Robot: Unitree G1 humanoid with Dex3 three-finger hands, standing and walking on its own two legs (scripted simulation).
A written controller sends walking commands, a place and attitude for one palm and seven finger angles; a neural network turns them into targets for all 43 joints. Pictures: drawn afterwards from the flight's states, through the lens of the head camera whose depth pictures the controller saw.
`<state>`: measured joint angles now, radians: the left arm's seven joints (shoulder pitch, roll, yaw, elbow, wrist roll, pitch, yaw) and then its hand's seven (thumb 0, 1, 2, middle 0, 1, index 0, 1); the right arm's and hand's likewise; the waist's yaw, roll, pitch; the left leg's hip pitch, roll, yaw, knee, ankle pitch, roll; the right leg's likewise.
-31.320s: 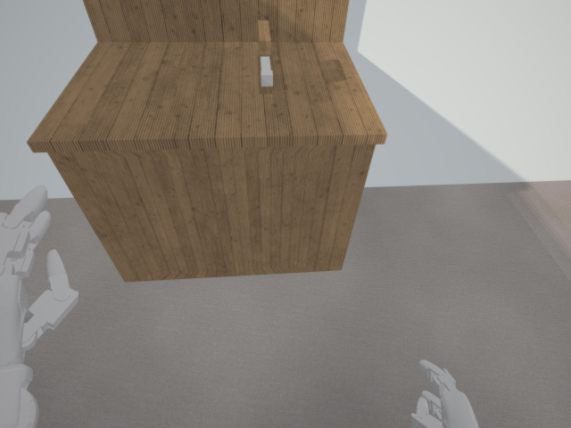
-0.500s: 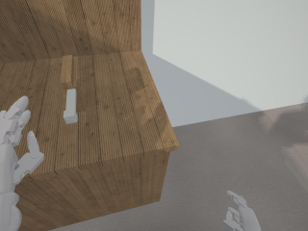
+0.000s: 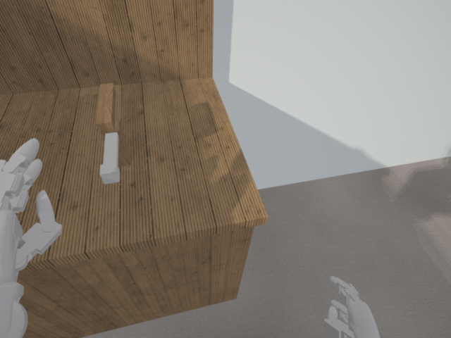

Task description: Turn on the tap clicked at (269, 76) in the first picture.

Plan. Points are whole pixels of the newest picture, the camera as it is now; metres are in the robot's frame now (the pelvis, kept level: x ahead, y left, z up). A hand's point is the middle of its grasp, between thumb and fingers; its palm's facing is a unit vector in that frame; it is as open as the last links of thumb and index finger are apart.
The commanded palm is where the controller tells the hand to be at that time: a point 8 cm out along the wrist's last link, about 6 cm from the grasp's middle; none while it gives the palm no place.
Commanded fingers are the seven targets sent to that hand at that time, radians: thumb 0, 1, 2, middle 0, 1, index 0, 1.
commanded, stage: come to a stop and stand still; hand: left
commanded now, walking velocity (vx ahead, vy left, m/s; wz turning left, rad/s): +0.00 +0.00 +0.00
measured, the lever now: (110, 173) +0.37 +0.25 +0.08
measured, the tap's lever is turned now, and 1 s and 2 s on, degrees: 0 0 0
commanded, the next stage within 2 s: look again from close up in 0.98 s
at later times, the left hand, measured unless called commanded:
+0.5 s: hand (41, 231) +0.21 +0.27 +0.15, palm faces +0.35 -0.85 -0.39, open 7.4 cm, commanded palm +0.15 +0.29 +0.17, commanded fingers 0.00 0.90 0.90 -0.20 -0.30 -0.20 -0.30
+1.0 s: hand (45, 216) +0.22 +0.26 +0.16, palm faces +0.37 -0.86 -0.35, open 7.4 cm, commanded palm +0.17 +0.30 +0.17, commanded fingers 0.00 0.90 0.90 -0.20 -0.30 -0.20 -0.30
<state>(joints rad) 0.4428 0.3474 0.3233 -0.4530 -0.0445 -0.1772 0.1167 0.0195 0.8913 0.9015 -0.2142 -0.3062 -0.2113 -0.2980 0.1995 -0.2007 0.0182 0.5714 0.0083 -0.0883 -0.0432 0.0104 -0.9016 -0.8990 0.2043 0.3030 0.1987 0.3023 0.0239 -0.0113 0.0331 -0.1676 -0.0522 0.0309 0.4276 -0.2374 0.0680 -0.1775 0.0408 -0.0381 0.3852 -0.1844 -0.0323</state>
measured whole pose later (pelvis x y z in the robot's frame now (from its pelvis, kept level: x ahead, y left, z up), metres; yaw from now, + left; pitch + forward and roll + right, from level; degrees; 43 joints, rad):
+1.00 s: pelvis +0.00 +0.02 +0.00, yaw -1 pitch -1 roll -1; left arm 0.41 0.36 0.35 -0.48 -0.04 -0.22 0.10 0.02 0.89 0.90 -0.21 -0.31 -0.21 -0.30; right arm 0.20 -0.20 0.03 0.55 0.00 -0.11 -0.02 0.01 -0.90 -0.90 0.20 0.30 0.20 0.30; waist 0.03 -0.03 0.06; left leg -0.18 -0.07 0.05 0.45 -0.26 0.09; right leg -0.20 0.02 -0.02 0.41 -0.20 -0.01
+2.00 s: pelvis -0.02 -0.05 -0.02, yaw +5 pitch +0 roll +0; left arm 0.24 0.38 0.39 -0.26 -0.13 -0.11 0.10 0.02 0.89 0.90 -0.21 -0.31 -0.21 -0.30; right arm 0.15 -0.27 0.02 0.67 0.02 -0.10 -0.05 0.01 -0.90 -0.90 0.20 0.30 0.20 0.30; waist 0.08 0.04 -0.01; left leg -0.37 -0.03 -0.06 0.71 -0.33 0.00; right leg -0.35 0.08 -0.11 0.65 -0.32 -0.10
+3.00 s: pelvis -0.01 -0.03 -0.02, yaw +5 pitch +0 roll +0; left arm 0.51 0.27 0.23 -0.53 -0.21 0.08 0.13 0.02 0.90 0.90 -0.21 -0.31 -0.21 -0.30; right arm 0.19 -0.23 0.05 0.65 0.05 -0.21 -0.08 0.01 -0.90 -0.90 0.20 0.30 0.20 0.30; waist 0.08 0.05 -0.06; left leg -0.32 -0.05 -0.02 0.65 -0.32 0.03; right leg -0.32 0.05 -0.09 0.64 -0.32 -0.08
